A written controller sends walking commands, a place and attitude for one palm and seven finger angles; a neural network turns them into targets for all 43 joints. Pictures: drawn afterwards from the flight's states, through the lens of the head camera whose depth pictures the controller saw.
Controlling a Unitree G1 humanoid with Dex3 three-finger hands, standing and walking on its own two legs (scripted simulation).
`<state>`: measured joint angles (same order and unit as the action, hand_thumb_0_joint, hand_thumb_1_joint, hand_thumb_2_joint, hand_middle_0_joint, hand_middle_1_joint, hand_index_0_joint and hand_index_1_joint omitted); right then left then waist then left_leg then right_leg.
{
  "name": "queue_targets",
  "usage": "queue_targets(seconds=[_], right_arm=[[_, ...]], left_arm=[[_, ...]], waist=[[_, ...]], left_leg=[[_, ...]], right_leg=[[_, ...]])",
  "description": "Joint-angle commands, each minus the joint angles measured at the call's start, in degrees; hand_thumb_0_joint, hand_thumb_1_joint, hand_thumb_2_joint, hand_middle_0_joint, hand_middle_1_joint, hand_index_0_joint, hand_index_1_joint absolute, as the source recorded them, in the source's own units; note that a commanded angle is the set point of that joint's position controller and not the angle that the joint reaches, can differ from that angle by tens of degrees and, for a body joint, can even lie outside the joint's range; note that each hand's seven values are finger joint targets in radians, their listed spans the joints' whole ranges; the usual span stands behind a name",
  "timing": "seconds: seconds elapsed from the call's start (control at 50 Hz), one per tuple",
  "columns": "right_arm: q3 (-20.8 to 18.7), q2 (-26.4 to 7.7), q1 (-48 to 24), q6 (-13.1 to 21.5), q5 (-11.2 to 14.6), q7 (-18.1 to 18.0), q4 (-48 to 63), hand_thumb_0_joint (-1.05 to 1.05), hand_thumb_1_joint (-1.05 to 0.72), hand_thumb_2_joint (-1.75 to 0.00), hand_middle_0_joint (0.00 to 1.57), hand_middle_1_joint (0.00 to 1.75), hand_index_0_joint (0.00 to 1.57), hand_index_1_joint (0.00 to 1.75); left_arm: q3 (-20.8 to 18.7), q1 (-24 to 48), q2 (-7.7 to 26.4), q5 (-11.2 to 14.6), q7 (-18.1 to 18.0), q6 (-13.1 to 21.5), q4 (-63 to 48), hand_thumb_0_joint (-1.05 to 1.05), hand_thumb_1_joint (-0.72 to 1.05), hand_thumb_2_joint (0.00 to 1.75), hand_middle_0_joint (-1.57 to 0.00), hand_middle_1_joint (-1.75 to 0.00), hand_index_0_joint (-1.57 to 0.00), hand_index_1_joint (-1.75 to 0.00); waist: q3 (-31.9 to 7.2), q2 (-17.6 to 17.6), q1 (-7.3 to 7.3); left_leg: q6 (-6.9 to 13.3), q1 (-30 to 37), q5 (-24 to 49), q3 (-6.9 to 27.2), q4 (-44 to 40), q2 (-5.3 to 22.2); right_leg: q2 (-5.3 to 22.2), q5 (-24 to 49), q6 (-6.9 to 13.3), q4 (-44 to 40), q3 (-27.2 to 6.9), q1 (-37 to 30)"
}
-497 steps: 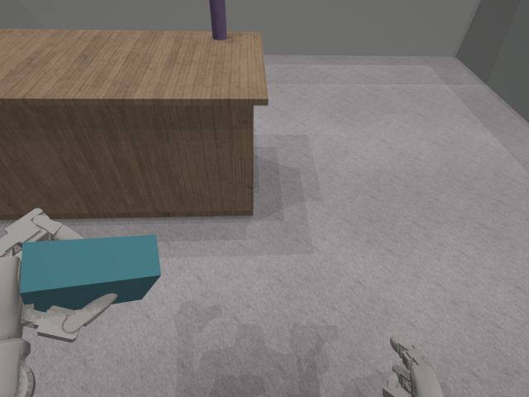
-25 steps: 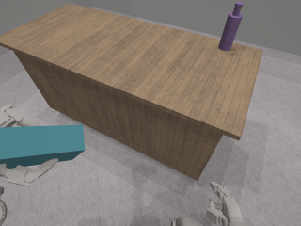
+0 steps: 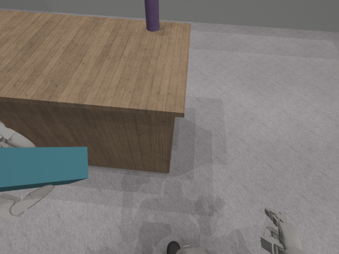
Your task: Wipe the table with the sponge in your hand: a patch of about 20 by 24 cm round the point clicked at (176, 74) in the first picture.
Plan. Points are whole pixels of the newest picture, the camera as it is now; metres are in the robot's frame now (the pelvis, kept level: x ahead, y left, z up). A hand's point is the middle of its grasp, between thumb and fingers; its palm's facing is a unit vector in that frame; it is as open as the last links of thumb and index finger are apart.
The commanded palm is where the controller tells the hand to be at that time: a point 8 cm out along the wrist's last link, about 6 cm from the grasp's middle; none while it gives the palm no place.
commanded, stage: turn to face it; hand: left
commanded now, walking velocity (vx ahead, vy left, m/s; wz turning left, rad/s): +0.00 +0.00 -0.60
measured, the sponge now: (50, 169) +0.23 +0.21 +0.16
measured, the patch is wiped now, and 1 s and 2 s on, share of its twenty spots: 0.00 0.00 0.00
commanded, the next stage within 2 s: take the last steps up to it in 0.84 s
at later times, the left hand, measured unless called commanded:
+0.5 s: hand (136, 174) +0.22 +0.07 +0.17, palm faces +0.04 -0.84 -0.54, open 9.4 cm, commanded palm +0.16 +0.14 +0.19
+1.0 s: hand (140, 211) +0.17 +0.05 +0.17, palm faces +0.06 -0.89 -0.45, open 9.4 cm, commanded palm +0.14 +0.10 +0.19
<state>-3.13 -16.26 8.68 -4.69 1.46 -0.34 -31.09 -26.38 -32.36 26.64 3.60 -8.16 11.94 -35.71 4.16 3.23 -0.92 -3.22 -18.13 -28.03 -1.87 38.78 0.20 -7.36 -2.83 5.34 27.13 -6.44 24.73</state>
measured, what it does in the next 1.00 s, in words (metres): walks backwards, turning right: left foot, then right foot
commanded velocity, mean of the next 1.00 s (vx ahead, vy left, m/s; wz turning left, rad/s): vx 0.02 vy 0.01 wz -0.35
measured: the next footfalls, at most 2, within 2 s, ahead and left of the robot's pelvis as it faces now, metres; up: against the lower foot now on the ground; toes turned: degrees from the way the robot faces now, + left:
left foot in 0.04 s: +0.03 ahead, +0.15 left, +0.00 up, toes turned +2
right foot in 0.30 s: +0.00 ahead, -0.16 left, +0.00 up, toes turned -15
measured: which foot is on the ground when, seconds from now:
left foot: up 0.00-0.02, down 0.04-0.32, up 0.34-0.76, down 0.78-1.00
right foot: down 0.00-0.06, up 0.08-0.28, down 0.30-0.80, up 0.82-1.00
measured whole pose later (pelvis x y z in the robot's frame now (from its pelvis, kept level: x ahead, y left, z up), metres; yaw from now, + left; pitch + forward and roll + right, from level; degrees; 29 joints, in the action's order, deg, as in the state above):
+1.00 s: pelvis -0.12 -0.08 -0.01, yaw -27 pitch -1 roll +1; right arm 1.7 -8.9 12.7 3.5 1.2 -1.6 -32.6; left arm -20.5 -26.2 20.7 0.6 -8.0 9.5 -27.1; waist 1.4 -1.3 3.3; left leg -3.1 -14.3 -19.5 -4.6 35.2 5.5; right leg -0.5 -22.2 -2.3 40.3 1.9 19.3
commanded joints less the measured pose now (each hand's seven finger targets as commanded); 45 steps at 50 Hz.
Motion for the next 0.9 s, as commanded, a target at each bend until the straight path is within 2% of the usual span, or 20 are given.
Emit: queue_targets(seconds=[0.0,0.02,0.04,0.08,0.14,0.24,0.26,0.28,0.3,0.32,0.34,0.38,0.42,0.56,0.7,0.74,0.78,0.8,0.84,0.88], right_arm=[[-0.11,-4.42,-1.53,2.72,-0.60,-0.32,8.65,0.00,-0.90,-0.90,0.20,0.30,0.20,0.30],[0.04,-5.25,-3.01,3.48,-1.10,-0.82,9.05,0.00,-0.90,-0.90,0.20,0.30,0.20,0.30],[0.28,-3.37,-3.17,4.72,-0.48,-1.32,9.59,0.00,-0.90,-0.90,0.20,0.30,0.20,0.30],[-0.09,-2.18,-3.66,5.97,-0.71,-1.47,9.07,0.00,-0.90,-0.90,0.20,0.30,0.20,0.30],[0.12,-2.69,-2.47,7.88,0.16,-0.41,8.89,0.00,-0.90,-0.90,0.20,0.30,0.20,0.30],[0.08,-3.48,0.74,10.94,-0.36,-0.36,7.61,0.00,-0.90,-0.90,0.20,0.30,0.20,0.30],[0.19,-3.12,0.81,11.31,-0.20,-0.14,7.55,0.00,-0.90,-0.90,0.20,0.30,0.20,0.30],[0.23,-2.09,1.64,11.41,-0.16,-0.01,6.88,0.00,-0.90,-0.90,0.20,0.30,0.20,0.30],[0.77,-0.28,-0.64,11.28,-0.34,-0.23,8.11,0.00,-0.90,-0.90,0.20,0.30,0.20,0.30],[1.59,0.18,-3.53,11.02,-0.91,-0.61,8.11,0.00,-0.90,-0.90,0.20,0.30,0.20,0.30],[0.21,-1.32,-4.53,10.01,-0.24,-0.20,8.24,0.00,-0.90,-0.90,0.20,0.30,0.20,0.30],[1.83,1.22,-4.83,7.98,-0.82,0.21,7.75,0.00,-0.90,-0.90,0.20,0.30,0.20,0.30],[2.12,1.49,-5.13,6.23,-0.94,0.56,7.21,0.00,-0.90,-0.90,0.20,0.30,0.20,0.30],[-0.07,-1.56,-4.20,5.57,-0.32,-0.23,7.73,0.00,-0.90,-0.90,0.20,0.30,0.20,0.30],[-0.08,-2.91,-1.84,5.06,-0.15,-0.97,7.17,0.00,-0.90,-0.90,0.20,0.30,0.20,0.30],[-0.36,-3.61,-1.44,5.39,-0.35,-1.53,7.30,0.00,-0.90,-0.90,0.20,0.30,0.20,0.30],[-0.26,-4.91,-2.63,6.27,-0.56,-2.16,8.18,0.00,-0.90,-0.90,0.20,0.30,0.20,0.30],[-0.21,-3.69,-2.81,7.23,-0.04,-2.24,8.54,0.00,-0.90,-0.90,0.20,0.30,0.20,0.30],[0.14,-2.04,-2.57,8.74,-0.64,-2.28,7.26,0.00,-0.90,-0.90,0.20,0.30,0.20,0.30],[0.46,-2.44,-1.32,9.72,-0.47,-1.86,6.53,0.00,-0.90,-0.90,0.20,0.30,0.20,0.30]], left_arm=[[-2.47,4.91,5.37,0.46,-0.51,2.33,-8.08,0.00,0.10,1.30,-1.20,-1.60,-1.20,-1.60],[-2.20,6.79,5.13,0.20,-0.21,2.80,-9.53,0.00,0.10,1.30,-1.20,-1.60,-1.20,-1.60],[-1.88,11.34,7.22,-1.38,-0.34,3.08,-13.29,0.00,0.10,1.30,-1.20,-1.60,-1.20,-1.60],[-2.38,11.85,7.07,-2.13,-0.29,3.18,-11.42,0.00,0.10,1.30,-1.20,-1.60,-1.20,-1.60],[2.11,15.80,3.94,-1.55,-0.25,2.14,-12.87,0.00,0.10,1.30,-1.20,-1.60,-1.20,-1.60],[1.14,17.65,4.60,-2.15,-1.22,1.76,-4.50,0.00,0.10,1.30,-1.20,-1.60,-1.20,-1.60],[1.33,18.61,4.16,-2.10,-1.16,1.65,-4.39,0.00,0.10,1.30,-1.20,-1.60,-1.20,-1.60],[-0.33,18.69,6.00,-2.22,-1.27,1.93,-3.52,0.00,0.10,1.30,-1.20,-1.60,-1.20,-1.60],[-3.17,17.26,9.41,-2.08,-1.69,2.19,-3.49,0.00,0.10,1.30,-1.20,-1.60,-1.20,-1.60],[-6.18,15.61,10.74,-1.23,-2.22,2.18,-2.75,0.00,0.10,1.30,-1.20,-1.60,-1.20,-1.60],[-5.15,13.09,9.51,-0.84,-1.60,1.79,-3.38,0.00,0.10,1.30,-1.20,-1.60,-1.20,-1.60],[-7.48,2.84,9.01,0.38,-1.40,2.82,-5.86,0.00,0.10,1.30,-1.20,-1.60,-1.20,-1.60],[-7.92,-0.66,7.76,0.57,-1.80,4.26,-8.18,0.00,0.10,1.30,-1.20,-1.60,-1.20,-1.60],[-8.01,-2.56,8.22,0.60,-2.23,4.38,-9.67,0.00,0.10,1.30,-1.20,-1.60,-1.20,-1.60],[-3.97,1.46,6.13,-0.39,-1.51,2.73,-6.44,0.00,0.10,1.30,-1.20,-1.60,-1.20,-1.60],[-2.29,4.45,6.10,-0.74,-1.18,2.83,-8.40,0.00,0.10,1.30,-1.20,-1.60,-1.20,-1.60],[-1.73,6.79,5.24,-1.51,-0.89,3.32,-9.29,0.00,0.10,1.30,-1.20,-1.60,-1.20,-1.60],[-1.78,7.91,5.91,-2.02,-1.22,3.00,-8.87,0.00,0.10,1.30,-1.20,-1.60,-1.20,-1.60],[-3.22,11.12,7.98,-2.46,-0.71,2.91,-9.04,0.00,0.10,1.30,-1.20,-1.60,-1.20,-1.60],[1.44,11.24,3.00,-2.21,-0.22,1.98,-6.24,0.00,0.10,1.30,-1.20,-1.60,-1.20,-1.60]], waist=[[-9.68,-4.05,1.05],[-6.90,-15.41,1.18],[-6.34,-18.21,1.61],[-4.27,-16.50,2.57],[-0.37,-18.93,2.83],[-3.25,-14.06,2.19],[-4.73,-11.29,2.18],[-6.73,-2.32,1.51],[-8.11,13.61,2.44],[-10.21,16.02,3.61],[-12.35,14.18,3.01],[-13.15,2.70,2.69],[-17.10,-0.28,1.87],[-15.47,0.52,2.03],[-13.85,0.39,1.37],[-12.29,-3.66,1.03],[-8.33,-15.57,1.79],[-8.20,-16.64,2.03],[-5.98,-18.02,2.73],[-1.99,-17.41,2.22]], left_leg=[[5.60,13.77,-1.11,6.42,-18.44,8.12],[10.47,12.33,-1.64,16.17,-23.85,19.38],[13.74,7.90,4.14,19.02,-25.43,27.05],[12.97,-3.60,3.46,9.35,-25.55,24.98],[8.69,-1.74,7.12,-3.72,-22.38,20.13],[4.43,0.48,14.32,-5.95,-9.66,18.37],[3.18,0.31,13.82,-6.33,-3.55,16.50],[1.28,0.38,9.79,-7.51,6.45,12.47],[-1.10,-10.71,-6.49,-6.95,19.47,4.65],[-1.20,-13.51,-7.45,-0.43,29.05,4.06],[-1.13,-11.51,-5.54,3.65,32.33,4.16],[-1.72,-16.17,1.14,4.67,34.14,4.77],[-2.07,-16.56,2.62,3.55,30.41,4.04],[-0.23,-6.99,0.32,2.16,11.84,2.50],[2.22,6.05,5.48,0.72,-8.11,0.63],[4.46,11.88,6.16,3.46,-16.71,4.70],[10.98,11.30,11.09,16.13,-21.71,18.63],[12.82,7.56,18.30,15.66,-22.39,21.89],[13.06,-4.78,9.07,9.57,-24.30,21.50],[10.91,-3.13,18.47,3.58,-19.95,18.48]], right_leg=[[8.31,-23.72,-3.51,-2.86,-13.62,5.58],[2.63,-22.78,-6.09,13.73,-5.06,10.76],[3.39,-22.47,-7.53,32.96,1.82,11.38],[6.12,-20.46,-7.85,47.37,1.35,6.73],[8.78,-19.90,-8.60,35.40,7.18,5.50],[5.87,-18.77,-9.22,8.68,13.85,-9.81],[6.26,-13.31,-8.59,2.91,12.92,-13.41],[11.55,-4.39,-5.42,-3.08,4.64,-14.61],[21.90,14.85,0.81,-6.06,-15.11,-19.45],[26.68,21.15,3.32,-7.28,-19.91,-18.76],[24.79,13.83,0.62,-8.52,-21.87,-16.24],[22.22,19.78,3.93,-3.00,-16.63,-22.77],[20.39,26.06,3.50,-1.34,-11.08,-28.57],[21.13,10.35,4.88,-7.44,-14.90,-20.57],[17.63,-7.73,0.94,-10.93,-15.06,-11.19],[13.81,-13.95,-1.98,-7.31,-12.28,-5.24],[5.46,-18.29,-6.18,7.52,-2.59,2.78],[4.37,-20.50,-7.22,19.53,1.67,1.73],[5.94,-21.38,-7.32,32.76,3.43,-2.13],[7.38,-22.67,-7.61,24.93,6.43,-1.28]])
